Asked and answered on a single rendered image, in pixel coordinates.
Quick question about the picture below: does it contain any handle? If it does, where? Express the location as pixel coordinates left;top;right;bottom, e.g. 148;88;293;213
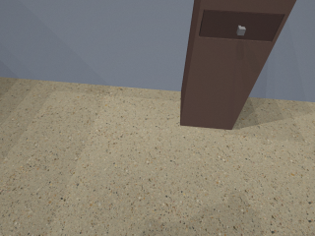
236;26;246;35

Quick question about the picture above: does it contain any drawer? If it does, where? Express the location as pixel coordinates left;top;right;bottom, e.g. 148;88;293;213
199;9;284;41

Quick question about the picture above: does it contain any cabinet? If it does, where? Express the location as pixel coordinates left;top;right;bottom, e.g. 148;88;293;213
180;0;296;130

